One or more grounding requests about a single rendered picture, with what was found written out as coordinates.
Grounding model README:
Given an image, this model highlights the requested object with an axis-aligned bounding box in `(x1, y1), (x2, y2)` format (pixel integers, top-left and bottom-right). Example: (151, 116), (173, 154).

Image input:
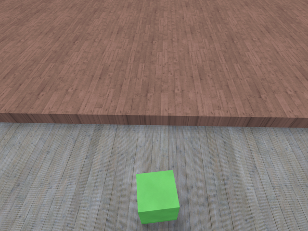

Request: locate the carton
(136, 170), (180, 224)

